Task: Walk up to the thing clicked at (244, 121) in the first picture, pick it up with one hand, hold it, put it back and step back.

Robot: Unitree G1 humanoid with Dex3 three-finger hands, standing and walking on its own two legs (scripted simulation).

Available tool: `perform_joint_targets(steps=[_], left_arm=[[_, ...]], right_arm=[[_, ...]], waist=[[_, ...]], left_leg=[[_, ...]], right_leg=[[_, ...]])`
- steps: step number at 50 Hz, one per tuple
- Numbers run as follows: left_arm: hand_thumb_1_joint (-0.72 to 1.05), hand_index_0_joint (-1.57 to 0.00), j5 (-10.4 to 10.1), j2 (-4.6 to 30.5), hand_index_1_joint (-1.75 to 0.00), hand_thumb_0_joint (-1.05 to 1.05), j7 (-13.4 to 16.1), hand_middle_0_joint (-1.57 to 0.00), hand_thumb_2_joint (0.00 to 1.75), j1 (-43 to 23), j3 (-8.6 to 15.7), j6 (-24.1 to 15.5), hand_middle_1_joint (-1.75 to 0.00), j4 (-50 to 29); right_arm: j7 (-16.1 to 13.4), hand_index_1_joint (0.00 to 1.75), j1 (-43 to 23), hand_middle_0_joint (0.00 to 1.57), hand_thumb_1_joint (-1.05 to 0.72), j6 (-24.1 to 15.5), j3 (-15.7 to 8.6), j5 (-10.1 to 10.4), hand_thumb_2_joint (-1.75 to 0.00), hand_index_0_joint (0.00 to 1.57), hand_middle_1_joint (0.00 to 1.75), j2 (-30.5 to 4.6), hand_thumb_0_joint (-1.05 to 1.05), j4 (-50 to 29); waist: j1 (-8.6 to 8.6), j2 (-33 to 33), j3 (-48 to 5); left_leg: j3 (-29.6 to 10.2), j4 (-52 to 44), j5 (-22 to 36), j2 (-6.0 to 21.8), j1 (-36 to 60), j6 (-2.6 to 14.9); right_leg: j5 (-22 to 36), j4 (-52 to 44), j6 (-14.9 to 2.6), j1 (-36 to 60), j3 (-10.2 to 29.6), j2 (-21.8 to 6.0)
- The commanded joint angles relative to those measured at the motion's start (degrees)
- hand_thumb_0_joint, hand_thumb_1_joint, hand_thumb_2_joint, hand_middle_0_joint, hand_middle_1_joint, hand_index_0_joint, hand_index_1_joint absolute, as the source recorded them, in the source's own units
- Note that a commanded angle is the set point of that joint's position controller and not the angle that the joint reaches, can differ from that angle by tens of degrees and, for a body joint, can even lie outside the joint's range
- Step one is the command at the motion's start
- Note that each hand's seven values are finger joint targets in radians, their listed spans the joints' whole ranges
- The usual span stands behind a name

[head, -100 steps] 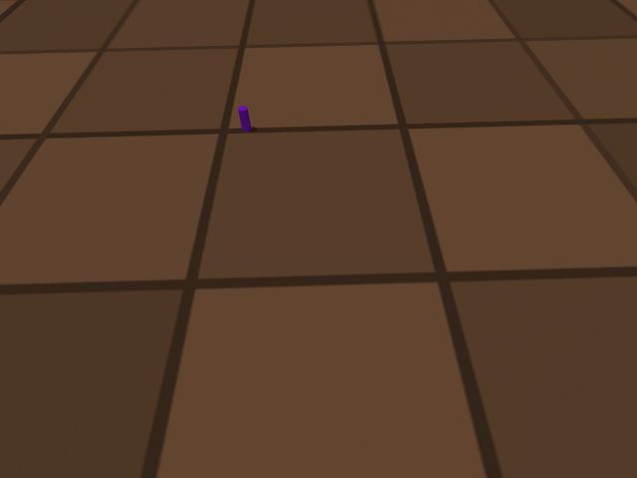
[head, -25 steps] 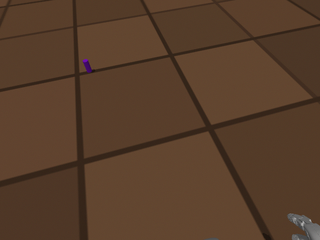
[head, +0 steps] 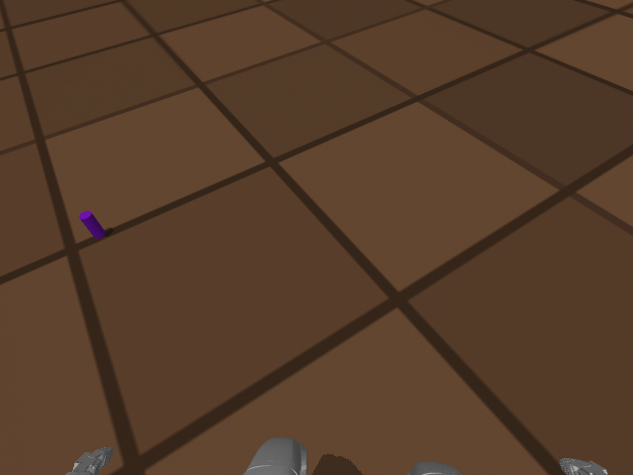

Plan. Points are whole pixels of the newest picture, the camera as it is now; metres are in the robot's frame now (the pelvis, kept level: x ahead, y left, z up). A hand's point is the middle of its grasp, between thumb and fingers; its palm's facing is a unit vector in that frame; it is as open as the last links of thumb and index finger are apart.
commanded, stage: walk up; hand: left
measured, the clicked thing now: (92, 225) +1.17 +0.98 -0.68
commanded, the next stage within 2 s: none
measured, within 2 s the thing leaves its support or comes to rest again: neither
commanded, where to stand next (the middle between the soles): +0.76 +1.12 m, yaw -49 degrees
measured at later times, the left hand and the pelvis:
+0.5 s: hand (29, 340) +0.36 +0.51 -0.11, palm faces -0.35 -0.78 -0.52, open 7.4 cm; pelvis +0.19 +0.25 +0.02, yaw -16 degrees
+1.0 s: hand out of the picture +0.54 +0.74 -0.14, palm faces -0.35 -0.70 -0.62, open 7.4 cm; pelvis +0.34 +0.44 -0.03, yaw -25 degrees
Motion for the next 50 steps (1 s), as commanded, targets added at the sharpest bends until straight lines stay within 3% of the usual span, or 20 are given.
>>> perform_joint_targets(steps=[1, 5, 9, 10, 11, 12, 17, 22, 25, 28, 29, 30, 31, 33, 38, 44, 47, 48, 49, 50], left_arm=[[0.9, -0.2, 1.5, 22.3, -0.3, 0.0, 0.9, -0.2, 0.9, -8.1, 6.7, -3.8, -0.3, -4.6], [0.9, -0.2, 2.1, 23.9, -0.3, 0.0, 0.2, -0.2, 0.9, -7.2, 7.3, -3.6, -0.3, -3.1], [0.9, -0.2, 4.4, 18.6, -0.3, 0.0, 1.1, -0.2, 0.9, -7.7, 6.1, -0.5, -0.3, -2.3], [0.9, -0.2, 3.8, 11.9, -0.3, 0.0, 1.3, -0.2, 0.9, -5.3, 4.2, 0.2, -0.3, -2.2], [0.9, -0.2, 2.6, 10.9, -0.3, 0.0, 1.9, -0.2, 0.9, -0.5, 3.4, 0.3, -0.3, -2.5], [0.9, -0.2, 2.2, 13.4, -0.3, 0.0, 2.5, -0.2, 0.9, 3.4, 3.3, -0.2, -0.3, -0.8], [0.9, -0.2, -0.2, 18.7, -0.3, 0.0, 0.7, -0.2, 0.9, 7.1, 5.6, 0.5, -0.3, 6.4], [0.9, -0.2, 0.2, 14.6, -0.3, 0.0, 0.6, -0.2, 0.9, 3.0, 4.0, 1.1, -0.3, 3.7], [0.9, -0.2, 0.1, 13.9, -0.3, 0.0, 0.8, -0.2, 0.9, 2.3, 3.9, 1.3, -0.3, 2.9], [0.9, -0.2, -0.2, 14.2, -0.3, 0.0, 1.5, -0.2, 0.9, 13.3, 5.1, 1.1, -0.3, 5.8], [0.9, -0.2, 0.0, 16.9, -0.3, 0.0, 2.4, -0.2, 0.9, 21.4, 6.7, 1.2, -0.3, 7.5], [0.9, -0.2, 0.1, 20.5, -0.3, 0.0, 3.2, -0.2, 0.9, 23.5, 8.1, 1.2, -0.3, 7.0], [0.9, -0.2, 0.2, 22.2, -0.3, 0.0, 3.5, -0.2, 0.9, 17.1, 7.9, 1.4, -0.3, 3.6], [0.9, -0.2, -0.5, 22.9, -0.3, 0.0, 5.0, -0.2, 0.9, 4.2, 7.6, 0.6, -0.3, -0.5], [0.9, -0.2, 1.8, 19.9, -0.3, 0.0, 3.4, -0.2, 0.9, -0.6, 6.9, -1.5, -0.3, -1.3], [0.9, -0.2, 3.5, 24.3, -0.3, 0.0, 2.2, -0.2, 0.9, 3.6, 8.6, -1.3, -0.3, -0.6], [0.9, -0.2, 3.6, 23.6, -0.3, 0.0, 2.2, -0.2, 0.9, -1.9, 8.3, -0.7, -0.3, -2.0], [0.9, -0.2, 3.7, 18.9, -0.3, 0.0, 2.4, -0.2, 0.9, -1.1, 7.0, -0.3, -0.3, -2.0], [0.9, -0.2, 3.1, 11.7, -0.3, 0.0, 2.6, -0.2, 0.9, 0.5, 4.7, 0.0, -0.3, -2.6], [0.9, -0.2, 1.9, 12.3, -0.3, 0.0, 3.9, -0.2, 0.9, -1.1, 4.6, -0.2, -0.3, -3.4]], right_arm=[[2.1, 0.3, 1.9, 0.2, -0.9, -1.1, -5.3, 0.2, -0.9, 0.2, 0.3, -13.5, 0.0, -7.0], [3.2, 0.3, 3.1, 0.2, -0.9, -0.5, -6.3, 0.5, -0.9, 0.2, 0.3, -13.2, 0.0, -6.3], [1.3, 0.3, 17.0, 0.2, -0.9, -0.7, -8.5, -0.5, -0.9, 0.2, 0.3, -14.7, 0.0, -2.1], [0.0, 0.3, 17.4, 0.2, -0.9, -1.5, -8.9, -1.3, -0.9, 0.2, 0.3, -18.1, 0.0, -2.8], [-1.3, 0.3, 6.5, 0.2, -0.9, -2.5, -9.3, -0.2, -0.9, 0.2, 0.3, -23.2, 0.0, -5.4], [-2.0, 0.3, -0.1, 0.2, -0.9, -2.7, -10.1, 0.6, -0.9, 0.2, 0.3, -25.8, 0.0, -6.7], [-2.8, 0.3, -4.1, 0.2, -0.9, -3.6, -6.7, -0.2, -0.9, 0.2, 0.3, -14.4, 0.0, -6.0], [-3.1, 0.3, 2.5, 0.2, -0.9, -3.3, -5.9, -1.0, -0.9, 0.2, 0.3, -11.5, 0.0, -4.9], [-3.3, 0.3, 2.4, 0.2, -0.9, -2.3, -5.9, -1.2, -0.9, 0.2, 0.3, -11.2, 0.0, -6.0], [-3.2, 0.3, -4.2, 0.2, -0.9, -1.3, -5.5, -1.1, -0.9, 0.2, 0.3, -10.9, 0.0, -9.1], [-3.3, 0.3, -6.2, 0.2, -0.9, -1.4, -5.0, -0.7, -0.9, 0.2, 0.3, -10.3, 0.0, -10.2], [-3.3, 0.3, -3.9, 0.2, -0.9, -1.3, -3.9, -0.3, -0.9, 0.2, 0.3, -7.2, 0.0, -10.4], [-3.4, 0.3, 0.8, 0.2, -0.9, -0.2, -4.6, -1.1, -0.9, 0.2, 0.3, -10.0, 0.0, -9.5], [-3.7, 0.3, -0.1, 0.2, -0.9, 0.9, -6.5, -1.1, -0.9, 0.2, 0.3, -15.0, 0.0, -9.1], [-0.8, 0.3, 2.3, 0.2, -0.9, 1.6, -5.2, 0.1, -0.9, 0.2, 0.3, -12.8, 0.0, -4.8], [0.3, 0.3, -4.1, 0.2, -0.9, 1.5, -5.5, 0.3, -0.9, 0.2, 0.3, -12.1, 0.0, -6.3], [-0.4, 0.3, 5.4, 0.2, -0.9, 1.0, -7.0, -0.1, -0.9, 0.2, 0.3, -12.9, 0.0, -2.9], [-1.1, 0.3, 11.3, 0.2, -0.9, 0.5, -7.8, -1.0, -0.9, 0.2, 0.3, -13.5, 0.0, -0.9], [-1.8, 0.3, 12.0, 0.2, -0.9, 0.0, -8.5, -2.2, -0.9, 0.2, 0.3, -18.6, 0.0, -1.5], [-2.6, 0.3, 6.0, 0.2, -0.9, -0.7, -9.0, -0.7, -0.9, 0.2, 0.3, -24.0, 0.0, -2.9]], waist=[[-5.0, -9.9, 1.2], [-4.51, -15.1, -2.1], [-12.77, -1.3, -6.1], [-13.2, 15.8, -3.4], [-5.76, 20.8, -2.0], [-2.5, 19.3, -3.0], [-0.07, 8.6, -4.1], [-3.79, 3.1, -7.1], [-3.88, 1.2, -7.7], [3.44, -2.6, -8.1], [8.57, -7.6, -11.4], [9.86, -20.8, -10.7], [5.38, -14.7, -9.8], [1.73, -6.3, -2.9], [-2.66, -9.4, -0.9], [0.66, -16.1, -0.9], [-6.24, -12.4, -5.3], [-9.59, -2.5, -7.2], [-10.03, 16.9, -3.8], [-7.42, 21.6, -3.2]], left_leg=[[1.0, -15.8, 7.5, 4.5, 4.9, 3.58], [9.0, -24.6, 14.6, 2.7, 15.4, 2.1], [6.3, -32.7, -2.8, 0.6, 30.0, 2.17], [-10.6, -50.4, -21.4, 9.3, 22.3, 2.59], [-31.1, -65.8, -28.0, 18.3, 17.6, 6.18], [-38.4, -70.0, -36.0, 21.1, 16.0, 9.91], [-5.3, -55.6, -4.6, 8.6, 15.9, 5.3], [1.0, -53.8, 15.1, 10.7, 24.9, 9.07], [3.7, -52.5, 18.2, 10.6, 23.5, 7.98], [12.3, -39.6, 32.8, 6.4, 10.9, 1.11], [16.5, -27.8, 33.0, 3.4, 2.8, -2.96], [12.7, -13.6, -2.0, -1.3, -14.5, -4.86], [2.6, -3.5, -9.9, -0.1, -19.4, -6.86], [-5.8, 9.6, -7.4, 4.6, -19.6, -7.28], [-1.3, -2.3, 6.9, 4.1, -1.9, 0.29], [6.2, -22.3, 3.3, 4.0, 5.1, 0.84], [10.8, -34.3, 1.2, 0.3, 19.9, 1.76], [8.4, -40.9, -1.6, -1.4, 25.1, 2.53], [-8.4, -52.0, -5.7, 9.2, 24.6, 3.55], [-23.3, -57.4, 0.4, 15.3, 23.0, 8.18]], right_leg=[[-15.1, -20.9, -8.48, -17.1, 13.7, -10.1], [-19.4, -17.0, -7.27, -22.5, 8.9, -7.0], [-24.7, 14.0, -4.17, -33.9, 4.9, -0.3], [-22.8, 36.0, -2.88, -36.9, 4.4, 7.5], [-19.1, 44.0, -3.79, -37.7, 9.6, 5.5], [-15.7, 46.8, -5.02, -34.9, 11.6, 0.9], [-3.5, 32.4, -1.33, -23.7, 8.4, -2.6], [-6.2, 16.5, -0.06, -19.4, 4.9, -1.1], [-3.0, 9.0, -0.51, -12.5, 1.6, -0.4], [6.0, -5.5, -2.83, 9.9, 0.4, 0.5], [8.6, -11.2, -4.52, 23.4, 2.0, -1.0], [2.7, -14.5, -10.12, 32.8, 22.5, -12.3], [-10.9, -17.7, -15.67, 27.3, 40.0, -23.9], [-16.6, -23.3, -22.24, 12.1, 47.7, -30.9], [-10.1, -17.6, -8.58, -6.6, 15.8, -10.6], [-9.9, -12.8, -8.53, -9.4, 12.4, -8.1], [-7.0, -0.7, -6.18, -15.9, 10.1, -7.2], [-5.6, 14.5, -4.1, -18.7, 7.0, -3.3], [-21.8, 31.3, -2.12, -30.6, 2.7, 6.4], [-21.6, 37.3, -3.06, -35.4, 10.1, 7.7]])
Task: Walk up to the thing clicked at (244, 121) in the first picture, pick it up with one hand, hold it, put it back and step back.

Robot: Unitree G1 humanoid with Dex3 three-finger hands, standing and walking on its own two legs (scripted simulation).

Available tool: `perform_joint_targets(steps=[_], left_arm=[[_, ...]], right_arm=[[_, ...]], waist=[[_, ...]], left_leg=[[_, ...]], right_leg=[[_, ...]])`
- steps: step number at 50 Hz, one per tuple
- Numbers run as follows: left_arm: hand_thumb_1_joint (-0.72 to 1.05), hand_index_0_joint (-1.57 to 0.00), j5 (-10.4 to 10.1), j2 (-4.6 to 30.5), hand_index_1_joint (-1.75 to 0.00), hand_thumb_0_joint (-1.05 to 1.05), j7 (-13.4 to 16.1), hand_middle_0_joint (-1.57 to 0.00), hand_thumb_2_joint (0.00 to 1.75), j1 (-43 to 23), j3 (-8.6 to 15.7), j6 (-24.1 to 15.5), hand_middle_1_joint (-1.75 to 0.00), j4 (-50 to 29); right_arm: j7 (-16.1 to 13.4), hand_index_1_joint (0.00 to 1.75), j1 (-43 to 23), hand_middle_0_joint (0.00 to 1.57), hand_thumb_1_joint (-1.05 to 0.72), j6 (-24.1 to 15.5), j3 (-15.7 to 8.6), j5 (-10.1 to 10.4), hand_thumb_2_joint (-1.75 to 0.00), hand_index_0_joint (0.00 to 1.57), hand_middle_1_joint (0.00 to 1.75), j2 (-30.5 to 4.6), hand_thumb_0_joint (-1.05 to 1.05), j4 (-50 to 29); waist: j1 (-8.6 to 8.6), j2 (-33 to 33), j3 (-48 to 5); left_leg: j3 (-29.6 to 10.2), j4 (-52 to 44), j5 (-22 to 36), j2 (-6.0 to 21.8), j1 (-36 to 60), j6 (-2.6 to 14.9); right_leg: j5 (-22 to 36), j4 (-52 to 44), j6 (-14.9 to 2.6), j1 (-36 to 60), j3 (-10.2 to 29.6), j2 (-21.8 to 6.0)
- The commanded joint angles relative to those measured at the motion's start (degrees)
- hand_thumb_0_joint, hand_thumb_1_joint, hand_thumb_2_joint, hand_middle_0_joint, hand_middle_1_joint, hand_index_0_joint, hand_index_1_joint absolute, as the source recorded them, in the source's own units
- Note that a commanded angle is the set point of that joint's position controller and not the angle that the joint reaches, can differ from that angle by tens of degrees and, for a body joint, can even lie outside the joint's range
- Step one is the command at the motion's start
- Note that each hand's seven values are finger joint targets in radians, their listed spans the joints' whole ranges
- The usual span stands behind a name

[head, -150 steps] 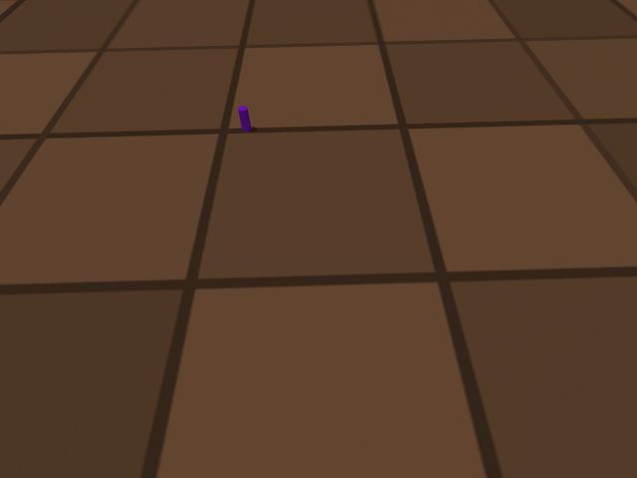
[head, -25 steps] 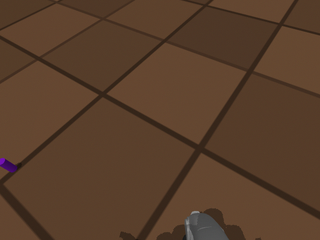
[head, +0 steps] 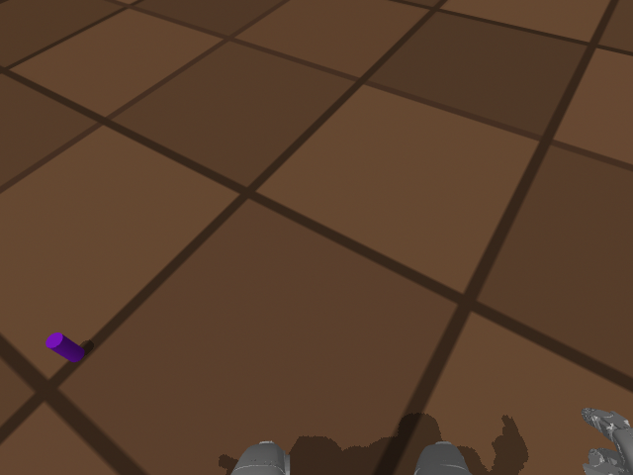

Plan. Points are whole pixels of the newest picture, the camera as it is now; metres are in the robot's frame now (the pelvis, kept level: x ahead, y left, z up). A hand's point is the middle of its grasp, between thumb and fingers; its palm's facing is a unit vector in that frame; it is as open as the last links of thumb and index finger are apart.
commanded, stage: walk up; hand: left
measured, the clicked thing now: (66, 347) +0.52 +0.83 -0.66
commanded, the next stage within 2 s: none
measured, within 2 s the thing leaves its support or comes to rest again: neither
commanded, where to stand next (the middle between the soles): +0.09 +0.79 m, yaw -24 degrees
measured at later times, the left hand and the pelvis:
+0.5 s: hand out of the picture +0.16 +0.48 -0.08, palm faces -0.09 -0.79 -0.61, open 7.4 cm; pelvis +0.04 +0.18 +0.01, yaw -7 degrees
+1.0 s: hand out of the picture +0.21 +0.69 -0.11, palm faces -0.29 -0.81 -0.51, open 7.4 cm; pelvis +0.06 +0.43 +0.02, yaw -14 degrees
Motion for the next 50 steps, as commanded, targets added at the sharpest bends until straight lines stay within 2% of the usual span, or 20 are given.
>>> perform_joint_targets(steps=[1, 4, 9, 11, 13, 14, 15, 16, 18, 24, 31, 33, 34, 35, 36, 37, 40, 44, 47, 50], left_arm=[[0.9, -0.2, -1.4, 7.7, -0.3, 0.0, 3.6, -0.2, 0.9, -3.0, 0.4, -1.9, -0.3, -5.7], [0.9, -0.2, -4.0, 11.0, -0.3, 0.0, 2.3, -0.2, 0.9, 1.5, 1.7, -1.9, -0.3, -0.8], [0.9, -0.2, -4.1, 7.8, -0.3, 0.0, 1.4, -0.2, 0.9, 3.9, 0.8, -1.4, -0.3, -2.2], [0.9, -0.2, -4.0, 7.4, -0.3, 0.0, 1.3, -0.2, 0.9, 7.3, 1.1, -1.3, -0.3, -2.3], [0.9, -0.2, -3.1, 9.2, -0.3, 0.0, 2.1, -0.2, 0.9, 18.1, 3.0, -1.1, -0.3, 0.2], [0.9, -0.2, -2.2, 12.3, -0.3, 0.0, 2.6, -0.2, 0.9, 20.5, 4.5, -1.0, -0.3, 0.2], [0.9, -0.2, -1.0, 15.1, -0.3, 0.0, 3.0, -0.2, 0.9, 19.5, 5.2, -1.0, -0.3, -2.2], [0.9, -0.2, -1.0, 14.0, -0.3, 0.0, 3.1, -0.2, 0.9, 14.2, 4.3, -0.9, -0.3, -5.2], [0.9, -0.2, -1.6, 13.9, -0.3, 0.0, 3.2, -0.2, 0.9, 5.6, 4.1, -1.3, -0.3, -8.8], [0.9, -0.2, -0.5, 14.1, -0.3, 0.0, 1.4, -0.2, 0.9, 1.7, 4.8, -1.9, -0.3, -9.6], [0.9, -0.2, 0.7, 18.5, -0.3, 0.0, 0.9, -0.2, 0.9, 1.2, 6.1, -1.6, -0.3, -9.7], [0.9, -0.2, 0.5, 16.7, -0.3, 0.0, 1.2, -0.2, 0.9, -2.5, 5.2, -1.0, -0.3, -10.2], [0.9, -0.2, 0.4, 12.1, -0.3, 0.0, 1.4, -0.2, 0.9, -2.4, 3.8, -0.6, -0.3, -9.9], [0.9, -0.2, -0.4, 5.8, -0.3, 0.0, 2.0, -0.2, 0.9, -0.9, 1.9, -0.2, -0.3, -9.9], [0.9, -0.2, -1.0, 8.5, -0.3, 0.0, 3.5, -0.2, 0.9, -4.5, 2.2, -0.5, -0.3, -10.8], [0.9, -0.2, -0.8, 10.3, -0.3, 0.0, 3.6, -0.2, 0.9, -4.9, 1.6, -0.8, -0.3, -9.5], [0.9, -0.2, -3.2, 11.4, -0.3, 0.0, 2.3, -0.2, 0.9, 2.3, 2.5, -0.4, -0.3, -3.9], [0.9, -0.2, -3.8, 8.6, -0.3, 0.0, 1.6, -0.2, 0.9, 5.5, 1.6, -0.3, -0.3, -4.4], [0.9, -0.2, -4.0, 7.1, -0.3, 0.0, 1.5, -0.2, 0.9, 6.3, 1.3, -0.3, -0.3, -6.2], [0.9, -0.2, -3.0, 9.0, -0.3, 0.0, 2.4, -0.2, 0.9, 16.6, 2.5, -0.6, -0.3, -4.1]], right_arm=[[-2.5, 0.3, 6.1, 0.2, -0.9, -1.6, -5.8, 0.8, -0.9, 0.2, 0.3, -22.1, 0.0, -2.8], [-3.4, 0.3, 2.3, 0.2, -0.9, -2.1, -2.5, -0.2, -0.9, 0.2, 0.3, -11.6, 0.0, -5.0], [-3.4, 0.3, 3.0, 0.2, -0.9, -1.4, -1.8, -0.2, -0.9, 0.2, 0.3, -9.2, 0.0, -7.2], [-3.2, 0.3, -0.3, 0.2, -0.9, -0.8, -1.7, 0.1, -0.9, 0.2, 0.3, -8.5, 0.0, -9.1], [-2.8, 0.3, -4.2, 0.2, -0.9, -0.4, -1.3, 0.7, -0.9, 0.2, 0.3, -7.4, 0.0, -11.1], [-2.5, 0.3, -1.1, 0.2, -0.9, -0.4, -0.5, 1.2, -0.9, 0.2, 0.3, -5.0, 0.0, -11.1], [-2.5, 0.3, 5.2, 0.2, -0.9, 0.0, 0.3, 1.6, -0.9, 0.2, 0.3, -3.2, 0.0, -10.5], [-3.0, 0.3, 9.1, 0.2, -0.9, 1.1, -0.5, 0.9, -0.9, 0.2, 0.3, -6.5, 0.0, -8.4], [-3.5, 0.3, 7.3, 0.2, -0.9, 1.7, -2.3, 0.1, -0.9, 0.2, 0.3, -11.1, 0.0, -8.1], [-0.9, 0.3, 8.2, 0.2, -0.9, 1.8, -2.5, 0.0, -0.9, 0.2, 0.3, -10.0, 0.0, -5.7], [0.0, 0.3, 6.7, 0.2, -0.9, 1.6, -2.9, 0.8, -0.9, 0.2, 0.3, -9.3, 0.0, -6.7], [-0.6, 0.3, 15.9, 0.2, -0.9, 1.1, -4.1, 0.5, -0.9, 0.2, 0.3, -10.4, 0.0, -3.6], [-1.2, 0.3, 20.8, 0.2, -0.9, 0.4, -4.7, -0.5, -0.9, 0.2, 0.3, -11.0, 0.0, -2.5], [-2.1, 0.3, 19.3, 0.2, -0.9, 0.0, -5.2, -1.5, -0.9, 0.2, 0.3, -16.2, 0.0, -4.1], [-2.8, 0.3, 11.8, 0.2, -0.9, -0.5, -5.4, 0.1, -0.9, 0.2, 0.3, -21.0, 0.0, -5.5], [-3.3, 0.3, 4.3, 0.2, -0.9, -0.6, -5.1, 0.5, -0.9, 0.2, 0.3, -20.7, 0.0, -7.2], [-4.2, 0.3, 2.4, 0.2, -0.9, -1.3, -3.2, -0.4, -0.9, 0.2, 0.3, -11.7, 0.0, -8.6], [-4.0, 0.3, 5.3, 0.2, -0.9, -1.2, -2.6, -0.1, -0.9, 0.2, 0.3, -9.7, 0.0, -8.8], [-3.9, 0.3, 7.0, 0.2, -0.9, -0.4, -2.0, -0.6, -0.9, 0.2, 0.3, -7.7, 0.0, -9.9], [-3.3, 0.3, 1.9, 0.2, -0.9, 0.5, -1.4, 0.2, -0.9, 0.2, 0.3, -6.2, 0.0, -13.1]], waist=[[-6.31, 24.7, -3.5], [-4.16, 12.9, -3.2], [-4.35, 13.5, -6.6], [-1.33, 10.9, -6.7], [5.39, 3.7, -9.8], [6.55, -4.2, -11.1], [4.5, -13.0, -14.3], [1.99, -5.0, -13.4], [0.82, -1.9, -7.5], [-1.5, -8.8, -3.4], [-0.17, -14.8, -4.6], [-5.69, -7.5, -8.2], [-9.49, 2.7, -7.7], [-8.95, 20.3, -3.3], [-7.36, 23.1, -0.5], [-4.9, 18.7, 2.4], [-2.32, 7.0, 2.8], [-2.87, 12.2, -4.3], [-2.94, 11.7, -5.6], [4.07, 2.7, -8.9]], left_leg=[[-34.6, -37.7, -0.5, 17.1, 14.3, 16.12], [-11.4, -23.1, 22.8, 8.1, 17.4, 14.63], [-5.5, -20.2, 42.9, 8.0, 20.0, 17.54], [-3.5, -19.3, 36.1, 7.6, 11.0, 16.28], [2.4, -7.3, 33.1, 2.5, -0.5, 11.12], [3.3, 1.5, 22.5, -1.2, -9.4, 7.93], [0.8, 11.5, -5.0, -4.6, -18.6, 5.25], [-5.3, 18.3, -5.0, -2.4, -17.3, 3.78], [-7.5, 26.7, -5.2, -1.1, -17.2, 3.6], [-4.4, 20.5, 3.5, -0.9, -8.0, 4.63], [2.3, 2.1, -3.5, -1.6, 1.5, 5.37], [4.4, -9.4, 0.5, -3.9, 14.8, 6.23], [0.3, -18.6, -1.6, -4.2, 16.9, 6.45], [-19.9, -29.2, -8.1, 7.0, 12.8, 8.42], [-33.5, -36.8, -5.9, 12.6, 5.8, 14.15], [-37.5, -38.5, -8.9, 15.9, -1.1, 17.14], [-15.6, -27.5, 8.4, 5.4, 4.8, 10.05], [-9.0, -21.0, 33.7, 5.0, 15.9, 13.2], [-6.6, -19.0, 38.3, 4.9, 14.6, 13.44], [-0.4, -6.0, 35.2, 0.1, 1.7, 6.72]], right_leg=[[-9.4, 26.7, -3.85, -25.9, -4.5, 12.0], [-0.8, 21.0, -2.36, -22.5, -5.6, 9.6], [1.6, 4.8, -0.44, -11.1, -13.1, 9.7], [8.9, -4.6, -1.73, 1.1, -13.0, 9.1], [21.7, -17.4, -3.02, 20.9, -11.4, 9.1], [19.9, -19.6, -3.51, 30.3, -5.3, 6.4], [14.8, -23.3, -7.56, 35.8, 16.3, -7.4], [-2.5, -28.5, -11.19, 28.9, 24.4, -12.6], [-7.3, -32.0, -18.25, 15.4, 29.4, -16.9], [-7.6, -25.8, -10.31, -1.5, 6.1, -3.1], [-6.4, -21.8, -10.04, -7.6, 4.6, -2.1], [-5.3, -11.3, -6.14, -14.0, -0.6, 0.9], [-6.8, 4.2, -3.92, -17.9, -4.2, 7.5], [-14.5, 21.5, -1.04, -29.8, -10.8, 17.9], [-12.4, 25.0, -2.34, -28.9, -3.6, 16.7], [-9.6, 27.1, -3.16, -24.9, -3.7, 13.1], [-0.6, 23.6, -1.95, -22.1, -3.2, 12.9], [-0.7, 12.0, -0.49, -13.6, -9.4, 11.9], [2.5, -0.4, -0.97, -4.9, -11.1, 11.0], [18.2, -20.0, -3.56, 19.1, -10.0, 9.3]])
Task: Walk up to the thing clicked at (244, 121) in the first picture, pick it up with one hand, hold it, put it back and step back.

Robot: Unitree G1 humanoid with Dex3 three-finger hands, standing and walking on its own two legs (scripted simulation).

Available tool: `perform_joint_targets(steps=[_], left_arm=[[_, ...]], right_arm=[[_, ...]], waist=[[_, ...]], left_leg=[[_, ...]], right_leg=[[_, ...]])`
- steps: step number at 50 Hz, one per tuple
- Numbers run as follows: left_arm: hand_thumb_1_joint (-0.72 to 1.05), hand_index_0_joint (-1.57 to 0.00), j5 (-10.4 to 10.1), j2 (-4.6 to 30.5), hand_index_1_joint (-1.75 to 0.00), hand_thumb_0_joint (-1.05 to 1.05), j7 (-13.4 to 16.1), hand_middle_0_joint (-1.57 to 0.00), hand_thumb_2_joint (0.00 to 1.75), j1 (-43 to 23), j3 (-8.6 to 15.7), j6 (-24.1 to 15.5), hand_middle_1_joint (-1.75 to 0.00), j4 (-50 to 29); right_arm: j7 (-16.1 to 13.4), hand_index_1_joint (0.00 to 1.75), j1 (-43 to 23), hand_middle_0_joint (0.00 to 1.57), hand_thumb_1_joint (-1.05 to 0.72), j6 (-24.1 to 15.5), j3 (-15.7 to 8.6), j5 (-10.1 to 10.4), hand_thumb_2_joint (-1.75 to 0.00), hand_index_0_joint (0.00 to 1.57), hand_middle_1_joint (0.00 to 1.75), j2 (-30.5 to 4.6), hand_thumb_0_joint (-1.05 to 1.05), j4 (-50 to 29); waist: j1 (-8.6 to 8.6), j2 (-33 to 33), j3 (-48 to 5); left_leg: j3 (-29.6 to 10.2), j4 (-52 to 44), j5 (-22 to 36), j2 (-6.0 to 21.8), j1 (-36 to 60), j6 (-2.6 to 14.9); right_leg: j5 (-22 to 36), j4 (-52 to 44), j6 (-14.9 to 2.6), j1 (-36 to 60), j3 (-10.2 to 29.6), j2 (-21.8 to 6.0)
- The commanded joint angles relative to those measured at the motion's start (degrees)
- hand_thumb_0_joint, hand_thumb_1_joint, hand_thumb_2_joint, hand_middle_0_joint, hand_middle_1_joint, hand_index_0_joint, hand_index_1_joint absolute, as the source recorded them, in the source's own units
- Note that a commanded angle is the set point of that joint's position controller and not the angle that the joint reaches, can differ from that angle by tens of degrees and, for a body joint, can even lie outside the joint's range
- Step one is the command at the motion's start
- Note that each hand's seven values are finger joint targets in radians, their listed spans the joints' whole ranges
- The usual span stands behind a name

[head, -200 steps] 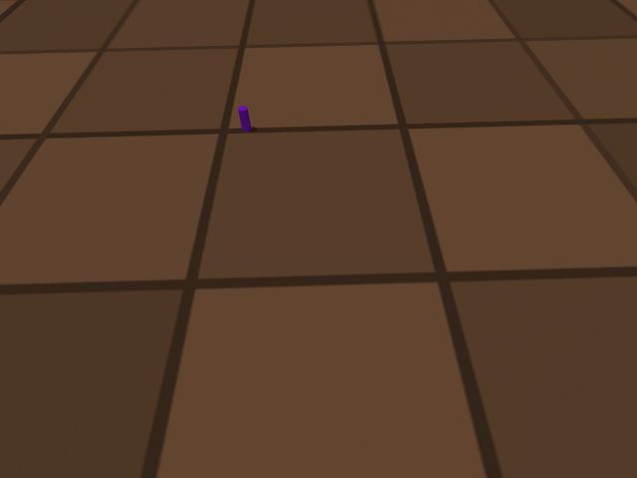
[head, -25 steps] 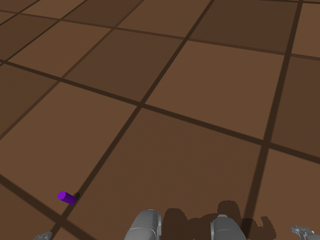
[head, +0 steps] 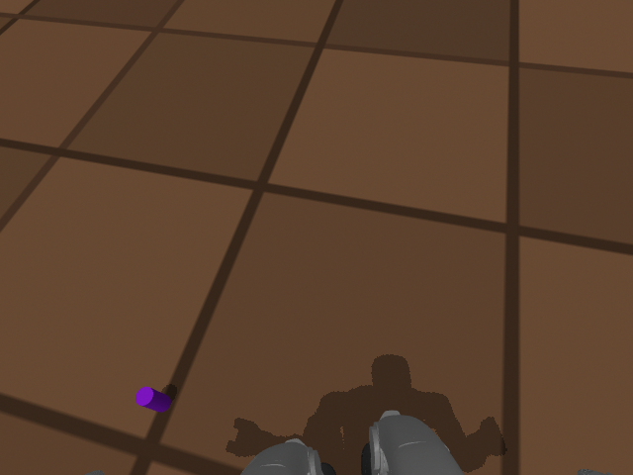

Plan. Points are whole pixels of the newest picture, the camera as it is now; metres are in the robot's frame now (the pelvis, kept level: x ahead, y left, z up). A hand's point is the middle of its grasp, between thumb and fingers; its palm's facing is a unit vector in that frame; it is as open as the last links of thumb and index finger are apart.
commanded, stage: walk up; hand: left
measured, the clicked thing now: (154, 399) +0.35 +0.51 -0.68
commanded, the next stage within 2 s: none
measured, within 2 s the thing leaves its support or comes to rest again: neither
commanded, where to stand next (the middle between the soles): -0.06 +0.36 m, yaw -10 degrees
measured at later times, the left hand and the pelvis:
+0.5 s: hand out of the picture +0.01 +0.60 -0.14, palm faces -0.03 -0.77 -0.64, open 7.4 cm; pelvis -0.08 +0.25 -0.03, yaw -3 degrees
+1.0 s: hand out of the picture -0.03 +0.72 -0.13, palm faces -0.11 -0.86 -0.50, open 7.4 cm; pelvis -0.15 +0.44 -0.01, yaw -7 degrees
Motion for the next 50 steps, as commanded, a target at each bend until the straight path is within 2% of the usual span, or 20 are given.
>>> perform_joint_targets(steps=[1, 2, 4, 7, 11, 16, 19, 20, 21, 23, 26, 32, 35, 37, 38, 39, 42, 48, 49, 50], left_arm=[[0.9, -0.2, 1.5, 18.2, -0.3, 0.0, 2.7, -0.2, 0.9, 17.6, 6.9, -0.8, -0.3, -0.6], [0.9, -0.2, 2.4, 20.2, -0.3, 0.0, 2.9, -0.2, 0.9, 15.0, 7.5, -0.8, -0.3, -3.2], [0.9, -0.2, 2.1, 21.9, -0.3, 0.0, 3.7, -0.2, 0.9, 5.5, 7.7, -1.1, -0.3, -6.9], [0.9, -0.2, 1.6, 17.7, -0.3, 0.0, 3.3, -0.2, 0.9, 2.4, 6.2, -1.9, -0.3, -7.1], [0.9, -0.2, 3.0, 20.2, -0.3, 0.0, 1.8, -0.2, 0.9, 0.7, 7.3, -1.8, -0.3, -6.6], [0.9, -0.2, 4.5, 24.3, -0.3, 0.0, 1.2, -0.2, 0.9, 2.0, 8.9, -1.3, -0.3, -6.2], [0.9, -0.2, 3.6, 22.7, -0.3, 0.0, 1.1, -0.2, 0.9, -1.8, 8.0, -0.7, -0.3, -6.1], [0.9, -0.2, 3.3, 18.2, -0.3, 0.0, 1.5, -0.2, 0.9, -1.3, 6.8, -0.2, -0.3, -5.8], [0.9, -0.2, 2.2, 11.9, -0.3, 0.0, 2.3, -0.2, 0.9, -2.1, 5.0, 0.0, -0.3, -7.2], [0.9, -0.2, 2.9, 17.1, -0.3, 0.0, 3.6, -0.2, 0.9, -6.3, 5.5, -0.7, -0.3, -5.9], [0.9, -0.2, 0.0, 16.8, -0.3, 0.0, 2.2, -0.2, 0.9, 2.6, 6.5, -0.1, -0.3, -0.3], [0.9, -0.2, -0.5, 13.4, -0.3, 0.0, 2.0, -0.2, 0.9, 6.4, 5.6, -1.2, -0.3, -0.6], [0.9, -0.2, 1.4, 14.5, -0.3, 0.0, 2.3, -0.2, 0.9, 13.3, 6.1, -2.0, -0.3, 1.4], [0.9, -0.2, 3.4, 18.9, -0.3, 0.0, 2.0, -0.2, 0.9, 7.0, 7.3, -1.8, -0.3, -2.4], [0.9, -0.2, 3.6, 20.4, -0.3, 0.0, 2.2, -0.2, 0.9, 2.9, 7.3, -1.7, -0.3, -3.9], [0.9, -0.2, 3.2, 20.5, -0.3, 0.0, 2.5, -0.2, 0.9, -1.1, 7.3, -2.0, -0.3, -4.6], [0.9, -0.2, 3.3, 15.5, -0.3, 0.0, 1.1, -0.2, 0.9, -5.0, 5.8, -1.9, -0.3, -5.1], [0.9, -0.2, 5.3, 13.9, -0.3, 0.0, -3.2, -0.2, 0.9, -8.4, 6.1, 1.5, -0.3, -4.0], [0.9, -0.2, 4.9, 11.1, -0.3, 0.0, -3.5, -0.2, 0.9, -6.2, 5.6, 2.6, -0.3, -3.6], [0.9, -0.2, 4.3, 6.8, -0.3, 0.0, -3.8, -0.2, 0.9, -5.5, 4.3, 3.1, -0.3, -4.4]], right_arm=[[-0.3, 0.3, -5.2, 0.2, -0.9, -1.2, -3.0, 1.5, -0.9, 0.2, 0.3, -7.7, 0.0, -9.2], [-0.2, 0.3, 0.2, 0.2, -0.9, -0.9, -2.8, 1.6, -0.9, 0.2, 0.3, -6.9, 0.0, -8.6], [-1.8, 0.3, -0.3, 0.2, -0.9, 0.3, -5.1, 0.2, -0.9, 0.2, 0.3, -13.6, 0.0, -8.7], [-0.5, 0.3, -3.8, 0.2, -0.9, -0.1, -5.9, 1.2, -0.9, 0.2, 0.3, -14.6, 0.0, -6.1], [1.2, 0.3, -2.7, 0.2, -0.9, 0.8, -4.8, 1.4, -0.9, 0.2, 0.3, -11.5, 0.0, -5.7], [1.7, 0.3, -5.6, 0.2, -0.9, 1.0, -4.9, 2.1, -0.9, 0.2, 0.3, -11.4, 0.0, -5.8], [1.2, 0.3, 4.1, 0.2, -0.9, 0.1, -6.2, 1.5, -0.9, 0.2, 0.3, -12.6, 0.0, -1.4], [0.9, 0.3, 8.3, 0.2, -0.9, -0.5, -6.8, 0.5, -0.9, 0.2, 0.3, -13.9, 0.0, 0.0], [0.4, 0.3, 6.9, 0.2, -0.9, -0.7, -7.7, 0.1, -0.9, 0.2, 0.3, -21.1, 0.0, -1.2], [-0.6, 0.3, -8.0, 0.2, -0.9, -1.0, -7.1, 2.0, -0.9, 0.2, 0.3, -24.2, 0.0, -4.4], [-1.5, 0.3, -12.1, 0.2, -0.9, -1.2, -4.6, 0.5, -0.9, 0.2, 0.3, -13.9, 0.0, -5.5], [-0.7, 0.3, -6.4, 0.2, -0.9, -0.7, -3.7, 0.2, -0.9, 0.2, 0.3, -10.9, 0.0, -5.8], [-0.4, 0.3, -7.2, 0.2, -0.9, -0.1, -2.3, 2.9, -0.9, 0.2, 0.3, -7.1, 0.0, -6.1], [-1.3, 0.3, -1.4, 0.2, -0.9, -0.1, -2.0, 3.4, -0.9, 0.2, 0.3, -6.0, 0.0, -4.3], [-2.3, 0.3, -3.2, 0.2, -0.9, 0.5, -3.1, 2.9, -0.9, 0.2, 0.3, -9.5, 0.0, -4.8], [-2.5, 0.3, -3.7, 0.2, -0.9, 0.7, -4.1, 2.6, -0.9, 0.2, 0.3, -11.3, 0.0, -4.1], [-1.2, 0.3, -3.0, 0.2, -0.9, -0.4, -4.6, 3.8, -0.9, 0.2, 0.3, -12.2, 0.0, 0.1], [-2.3, 0.3, 8.7, 0.2, -0.9, -4.8, -2.9, 4.8, -0.9, 0.2, 0.3, -9.6, 0.0, 9.8], [-3.4, 0.3, 11.0, 0.2, -0.9, -6.0, -3.3, 3.6, -0.9, 0.2, 0.3, -11.0, 0.0, 11.5], [-4.4, 0.3, 10.8, 0.2, -0.9, -7.2, -3.5, 2.3, -0.9, 0.2, 0.3, -14.4, 0.0, 10.6]], waist=[[9.53, -5.2, -13.9], [7.3, -11.8, -17.0], [5.29, -6.8, -13.8], [4.23, 0.1, -8.0], [3.51, -9.6, -6.8], [6.15, -18.2, -7.0], [0.46, -13.0, -11.6], [-2.26, -3.1, -11.4], [-2.45, 18.5, -7.7], [-0.23, 19.1, -2.2], [3.76, 7.0, -0.8], [2.73, 13.8, -9.3], [8.3, 1.0, -13.2], [5.84, -10.4, -13.7], [6.04, -7.7, -13.4], [5.13, -7.6, -11.3], [3.83, -8.0, -5.6], [1.28, -12.7, -8.6], [1.17, -4.4, -7.2], [0.45, 2.2, -3.6]], left_leg=[[-9.5, 10.9, 18.6, 5.4, -11.3, -7.83], [-11.5, 24.1, -12.0, 3.2, -22.0, -10.71], [-20.4, 38.9, -12.8, 7.4, -22.3, -10.45], [-18.2, 38.2, -3.4, 5.3, -14.7, -8.08], [-13.8, 31.2, 0.3, 5.9, -11.6, -7.05], [-8.6, 11.9, -7.1, 7.4, -5.8, -6.99], [-4.6, -3.1, -3.3, 3.9, 9.0, -6.5], [-8.7, -9.7, -3.2, 3.8, 11.9, -5.5], [-32.6, -17.5, 4.9, 18.0, 8.7, -0.45], [-46.8, -26.2, -7.2, 26.1, -10.2, 12.63], [-24.1, -16.0, 4.3, 13.0, -4.6, 2.31], [-19.5, -7.4, 31.0, 13.5, 11.0, 5.89], [-15.1, 4.9, 22.3, 8.5, 0.2, -0.72], [-12.8, 20.5, -10.6, 2.4, -19.8, -7.06], [-18.8, 27.4, -14.3, 4.0, -17.2, -5.97], [-21.5, 31.1, -12.0, 5.9, -15.0, -5.55], [-16.1, 28.9, -3.9, 2.2, -5.9, -6.26], [-2.4, -11.4, -0.2, -0.1, 12.6, -9.08], [-5.6, -15.6, -0.6, -0.5, 14.1, -9.36], [-26.2, -21.3, -13.8, 9.8, 12.7, -6.51]], right_leg=[[15.0, -20.0, -5.11, 30.7, 14.4, -9.2], [14.9, -21.0, -12.17, 35.6, 36.5, -26.0], [11.7, -25.5, -22.42, 21.6, 48.1, -36.7], [5.0, -23.6, -14.32, 7.7, 27.6, -22.7], [-2.8, -20.5, -9.42, 2.5, 16.7, -14.8], [-4.4, -18.3, -8.85, 1.4, 16.8, -14.1], [0.7, -8.1, -5.18, -4.9, 13.2, -12.2], [-1.5, 5.0, -2.73, -10.3, 9.6, -6.7], [-17.7, 22.1, 0.59, -23.6, 2.1, 4.9], [-15.6, 30.3, -1.0, -15.3, 8.0, -0.1], [-8.0, 27.8, -0.61, -13.5, 9.5, 0.9], [-7.6, 1.4, 0.97, -2.3, 2.8, -2.0], [10.9, -22.0, -0.68, 21.4, 8.6, -4.4], [12.4, -20.9, -11.13, 30.3, 36.8, -23.8], [10.1, -23.3, -17.56, 20.7, 42.4, -30.5], [2.7, -26.0, -18.87, 13.8, 43.5, -31.3], [-11.3, -24.4, -12.04, -0.4, 24.7, -18.3], [-26.5, -9.6, -5.68, -2.1, 11.3, -6.5], [-22.6, 2.8, -4.52, -4.7, 8.3, -3.6], [-16.1, 12.7, -2.17, -14.3, 10.7, 0.4]])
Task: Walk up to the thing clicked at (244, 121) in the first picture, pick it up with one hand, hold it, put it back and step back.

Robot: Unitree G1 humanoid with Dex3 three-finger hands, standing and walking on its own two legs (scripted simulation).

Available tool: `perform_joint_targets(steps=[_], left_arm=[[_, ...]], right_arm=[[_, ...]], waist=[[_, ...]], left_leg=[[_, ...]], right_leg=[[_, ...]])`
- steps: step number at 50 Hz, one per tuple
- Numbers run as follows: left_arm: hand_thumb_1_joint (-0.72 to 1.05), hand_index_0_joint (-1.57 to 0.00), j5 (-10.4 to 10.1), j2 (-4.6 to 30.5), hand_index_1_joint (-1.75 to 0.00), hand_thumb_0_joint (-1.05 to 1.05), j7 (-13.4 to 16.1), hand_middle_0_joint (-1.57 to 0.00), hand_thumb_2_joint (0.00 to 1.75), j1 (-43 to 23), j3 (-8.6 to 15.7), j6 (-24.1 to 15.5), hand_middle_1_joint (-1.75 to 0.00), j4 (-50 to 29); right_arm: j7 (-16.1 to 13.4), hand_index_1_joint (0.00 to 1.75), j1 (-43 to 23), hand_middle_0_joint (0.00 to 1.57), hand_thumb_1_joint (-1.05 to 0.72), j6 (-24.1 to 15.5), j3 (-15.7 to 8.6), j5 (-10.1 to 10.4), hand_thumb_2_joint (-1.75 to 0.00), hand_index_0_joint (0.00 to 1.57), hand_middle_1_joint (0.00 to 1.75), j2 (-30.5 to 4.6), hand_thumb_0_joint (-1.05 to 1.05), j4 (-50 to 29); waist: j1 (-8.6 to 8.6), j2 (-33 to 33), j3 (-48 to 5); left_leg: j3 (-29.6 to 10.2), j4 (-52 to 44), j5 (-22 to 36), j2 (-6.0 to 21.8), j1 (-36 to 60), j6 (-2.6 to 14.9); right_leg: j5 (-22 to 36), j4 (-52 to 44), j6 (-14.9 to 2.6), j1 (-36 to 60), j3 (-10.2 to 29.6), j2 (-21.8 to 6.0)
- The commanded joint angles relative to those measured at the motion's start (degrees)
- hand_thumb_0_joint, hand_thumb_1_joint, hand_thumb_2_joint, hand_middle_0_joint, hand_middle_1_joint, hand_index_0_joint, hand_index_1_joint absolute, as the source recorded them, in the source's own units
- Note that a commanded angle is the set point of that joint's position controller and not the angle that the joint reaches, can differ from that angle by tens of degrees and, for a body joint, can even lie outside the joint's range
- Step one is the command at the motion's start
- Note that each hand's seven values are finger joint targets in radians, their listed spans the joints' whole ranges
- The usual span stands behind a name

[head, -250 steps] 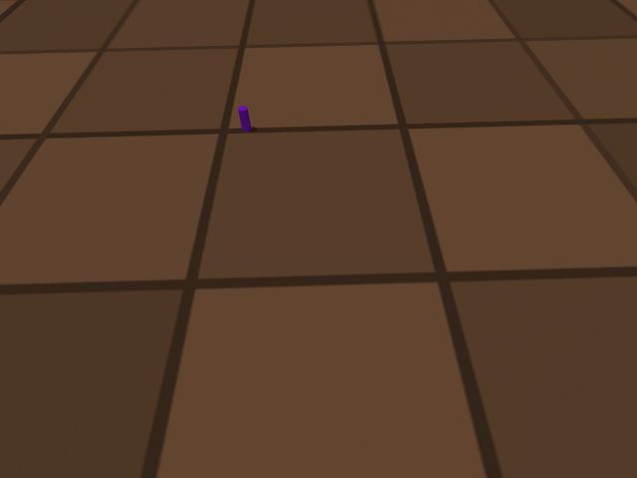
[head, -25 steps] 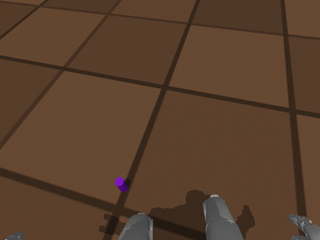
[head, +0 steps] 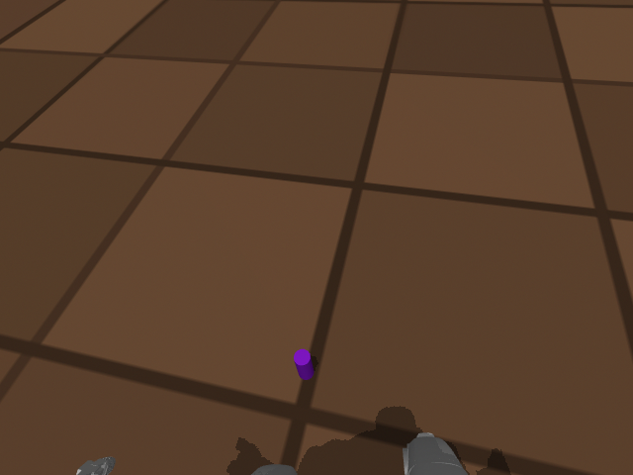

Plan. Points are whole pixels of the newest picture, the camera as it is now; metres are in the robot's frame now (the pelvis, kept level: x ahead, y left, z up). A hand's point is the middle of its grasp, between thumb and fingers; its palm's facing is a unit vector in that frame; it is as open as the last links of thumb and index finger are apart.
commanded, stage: walk up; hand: left
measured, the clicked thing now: (304, 364) +0.48 +0.13 -0.67
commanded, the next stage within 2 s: none
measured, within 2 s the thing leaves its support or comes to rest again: neither
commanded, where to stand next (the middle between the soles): +0.10 -0.07 m, yaw -3 degrees
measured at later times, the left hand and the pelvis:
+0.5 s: hand (182, 453) +0.17 +0.24 -0.14, palm faces -0.20 -0.94 -0.29, open 7.4 cm; pelvis +0.04 -0.01 +0.02, yaw -8 degrees
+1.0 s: hand (210, 415) +0.21 +0.20 -0.13, palm faces -0.09 -0.93 -0.35, open 7.4 cm; pelvis +0.08 -0.05 +0.02, yaw -6 degrees
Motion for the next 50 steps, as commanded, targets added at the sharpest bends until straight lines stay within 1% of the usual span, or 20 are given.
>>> perform_joint_targets(steps=[1, 2, 3, 5, 7, 12, 17, 19, 24, 25, 26, 27, 28, 32, 38, 41, 42, 44, 45, 50], left_arm=[[0.9, -0.2, -0.8, 8.3, -0.3, 0.0, -1.0, -0.2, 0.9, -1.5, 2.6, 0.7, -0.3, -6.3], [0.9, -0.2, 0.0, 12.6, -0.3, 0.0, -1.0, -0.2, 0.9, -7.9, 3.0, 0.0, -0.3, -6.6], [0.9, -0.2, -0.3, 15.8, -0.3, 0.0, -1.5, -0.2, 0.9, -10.6, 3.9, -0.5, -0.3, -5.2], [0.9, -0.2, -1.8, 14.9, -0.3, 0.0, -3.0, -0.2, 0.9, -3.9, 5.1, 0.0, -0.3, -1.4], [0.9, -0.2, -1.6, 14.1, -0.3, 0.0, -4.3, -0.2, 0.9, 0.0, 5.4, 1.3, -0.3, 0.0], [0.9, -0.2, -1.9, 12.5, -0.3, 0.0, -5.9, -0.2, 0.9, -2.1, 5.0, 2.4, -0.3, -1.7], [0.9, -0.2, -2.5, 10.8, -0.3, 0.0, -5.4, -0.2, 0.9, -9.4, 3.1, 1.7, -0.3, -3.7], [0.9, -0.2, -2.5, 10.5, -0.3, 0.0, -5.3, -0.2, 0.9, -10.8, 2.6, 1.3, -0.3, -4.0], [0.9, -0.2, -2.5, 10.3, -0.3, 0.0, -5.1, -0.2, 0.9, -2.9, 3.2, 0.6, -0.3, -0.1], [0.9, -0.2, -2.1, 13.1, -0.3, 0.0, -4.6, -0.2, 0.9, 0.9, 4.3, 0.2, -0.3, 1.2], [0.9, -0.2, -1.6, 17.3, -0.3, 0.0, -4.1, -0.2, 0.9, 5.1, 6.0, -0.1, -0.3, 1.7], [0.9, -0.2, -2.5, 19.3, -0.3, 0.0, -3.6, -0.2, 0.9, 5.8, 6.0, -0.1, -0.3, 0.4], [0.9, -0.2, -2.8, 19.9, -0.3, 0.0, -3.6, -0.2, 0.9, 4.5, 6.1, 0.0, -0.3, -0.5], [0.9, -0.2, -3.0, 11.9, -0.3, 0.0, -2.8, -0.2, 0.9, -4.2, 3.7, 0.2, -0.3, -3.0], [0.9, -0.2, -3.2, 10.5, -0.3, 0.0, -2.1, -0.2, 0.9, -5.7, 2.2, -0.2, -0.3, -3.1], [0.9, -0.2, -4.6, 10.1, -0.3, 0.0, -2.0, -0.2, 0.9, -8.5, 1.7, 0.9, -0.3, -3.3], [0.9, -0.2, -4.8, 9.0, -0.3, 0.0, -2.0, -0.2, 0.9, -7.8, 1.2, 1.3, -0.3, -3.4], [0.9, -0.2, -5.2, 9.3, -0.3, 0.0, -1.5, -0.2, 0.9, -5.9, 1.4, 2.1, -0.3, -1.5], [0.9, -0.2, -4.6, 10.1, -0.3, 0.0, -1.4, -0.2, 0.9, -4.4, 1.8, 2.3, -0.3, 0.0], [0.9, -0.2, -4.1, 8.4, -0.3, 0.0, -2.0, -0.2, 0.9, -2.7, 1.6, 0.8, -0.3, 2.6]], right_arm=[[-3.7, 0.3, 9.4, 0.2, -0.9, -4.8, -5.0, -2.1, -0.9, 0.2, 0.3, -20.1, 0.0, -0.3], [-3.9, 0.3, 4.4, 0.2, -0.9, -5.2, -5.9, -0.5, -0.9, 0.2, 0.3, -25.5, 0.0, -0.1], [-4.3, 0.3, 0.6, 0.2, -0.9, -6.1, -5.5, -1.2, -0.9, 0.2, 0.3, -23.5, 0.0, -0.3], [-5.1, 0.3, 0.8, 0.2, -0.9, -7.5, -4.2, -1.3, -0.9, 0.2, 0.3, -19.2, 0.0, 1.0], [-5.4, 0.3, 3.9, 0.2, -0.9, -8.3, -3.8, -0.3, -0.9, 0.2, 0.3, -17.7, 0.0, 3.2], [-5.5, 0.3, 4.1, 0.2, -0.9, -8.5, -3.1, -0.6, -0.9, 0.2, 0.3, -14.6, 0.0, 3.4], [-5.1, 0.3, 8.5, 0.2, -0.9, -7.9, -2.8, -0.8, -0.9, 0.2, 0.3, -13.4, 0.0, 3.3], [-4.8, 0.3, 8.2, 0.2, -0.9, -7.5, -2.9, -0.7, -0.9, 0.2, 0.3, -14.6, 0.0, 2.4], [-4.6, 0.3, 6.4, 0.2, -0.9, -5.8, -1.9, 0.1, -0.9, 0.2, 0.3, -15.4, 0.0, 0.7], [-4.7, 0.3, 8.1, 0.2, -0.9, -5.7, -0.7, 0.7, -0.9, 0.2, 0.3, -12.4, 0.0, 0.6], [-4.7, 0.3, 9.9, 0.2, -0.9, -6.0, 0.5, 1.4, -0.9, 0.2, 0.3, -9.5, 0.0, -0.4], [-5.1, 0.3, 8.3, 0.2, -0.9, -6.2, 1.0, 2.3, -0.9, 0.2, 0.3, -8.8, 0.0, -1.3], [-6.1, 0.3, 5.0, 0.2, -0.9, -5.8, -0.2, 1.7, -0.9, 0.2, 0.3, -12.4, 0.0, -0.6], [-5.2, 0.3, 8.1, 0.2, -0.9, -5.7, 0.3, 1.8, -0.9, 0.2, 0.3, -10.9, 0.0, 3.4], [-4.7, 0.3, 3.5, 0.2, -0.9, -5.8, 1.0, 1.3, -0.9, 0.2, 0.3, -7.4, 0.0, 4.1], [-4.8, 0.3, 3.0, 0.2, -0.9, -5.8, -0.1, 0.2, -0.9, 0.2, 0.3, -8.9, 0.0, 4.8], [-4.6, 0.3, 0.7, 0.2, -0.9, -5.6, -0.8, -0.4, -0.9, 0.2, 0.3, -11.8, 0.0, 4.0], [-4.0, 0.3, -4.7, 0.2, -0.9, -5.3, -1.3, 0.4, -0.9, 0.2, 0.3, -16.4, 0.0, 2.4], [-4.0, 0.3, -7.8, 0.2, -0.9, -5.2, -1.2, 0.1, -0.9, 0.2, 0.3, -15.3, 0.0, 2.1], [-3.8, 0.3, -9.0, 0.2, -0.9, -4.5, 0.1, 0.2, -0.9, 0.2, 0.3, -11.6, 0.0, 2.7]], waist=[[-2.7, 2.2, 3.1], [-3.95, 4.6, 9.5], [-3.31, -1.2, 13.1], [-0.23, -3.6, 11.4], [0.39, -0.6, 8.6], [-0.2, 7.2, 3.5], [-4.0, 10.0, 1.5], [-4.33, 10.9, 0.0], [0.03, 7.9, -5.7], [1.92, 0.5, -9.1], [3.69, -10.3, -13.8], [4.82, -17.9, -12.6], [5.55, -16.3, -10.2], [-0.22, -9.2, -3.9], [0.21, -13.3, -5.0], [-2.24, -9.8, -5.2], [-1.31, -4.2, -4.7], [-0.42, 8.2, -6.6], [0.72, 6.9, -6.0], [1.75, 6.2, -11.4]], left_leg=[[-39.3, -32.6, -23.3, 19.5, 6.0, 8.09], [-53.5, -40.9, -33.0, 28.6, -0.7, 16.98], [-50.9, -40.7, -31.7, 27.4, -3.8, 17.28], [-29.8, -33.5, -13.1, 18.1, 1.4, 10.03], [-20.7, -32.0, -1.9, 14.4, 1.8, 5.94], [-8.6, -29.7, 12.4, 10.9, 8.9, 5.97], [-4.5, -25.5, 36.0, 12.1, 17.0, 8.2], [-2.6, -23.0, 38.0, 12.8, 16.9, 10.18], [1.4, -9.3, 44.3, 11.5, 9.2, 9.76], [2.6, 0.2, 40.7, 9.1, 4.6, 7.72], [2.5, 12.3, 26.8, 5.0, -4.3, 5.14], [4.0, 16.9, -1.8, -4.5, -16.7, 3.82], [0.8, 21.8, -8.8, -1.8, -15.6, 3.78], [0.5, 14.8, -0.5, 0.6, -9.4, 3.78], [4.6, -7.7, 12.0, 0.5, -0.9, 2.19], [3.0, -16.8, 27.6, -0.3, 7.1, 3.27], [-3.9, -16.0, 33.4, 4.6, 7.8, 4.86], [-23.5, -25.7, 28.4, 19.8, -0.4, 16.66], [-25.6, -26.0, 28.1, 20.9, -3.2, 18.6], [-9.8, -16.0, 38.6, 12.0, 5.0, 11.36]], right_leg=[[-7.1, 17.6, -0.33, -23.8, 3.0, 10.0], [-4.7, 17.2, -0.04, -26.9, 7.4, 4.1], [-0.4, 17.2, 0.73, -25.0, 10.3, 2.4], [8.2, 17.1, 1.3, -21.8, 11.4, 3.2], [11.5, 16.3, 1.72, -15.7, 9.1, 4.8], [15.4, 11.3, 2.8, -12.5, 7.8, 6.2], [11.4, 1.0, 2.71, -10.7, 2.7, 5.1], [8.5, -5.2, 1.94, -5.7, -0.7, 3.8], [9.1, -21.6, -1.06, 16.6, -7.3, 6.1], [11.8, -23.7, -2.21, 25.6, -4.8, 6.0], [15.2, -24.4, -5.41, 34.0, 10.0, -3.5], [18.2, -31.0, -12.66, 37.1, 28.4, -13.5], [18.4, -31.4, -17.75, 31.2, 30.7, -16.9], [28.5, -25.6, -11.32, 17.7, 6.4, -6.1], [46.8, -18.7, -10.7, 14.4, 3.4, -6.1], [32.3, -13.7, -5.89, 7.5, 3.6, -5.1], [22.9, -12.9, -3.76, 3.1, 2.8, -2.8], [-2.0, -0.2, 0.08, 9.6, -3.0, 5.8], [-5.2, 2.8, 0.53, 12.1, -0.9, 4.8], [1.4, -14.6, 0.0, 13.6, -2.5, 4.0]])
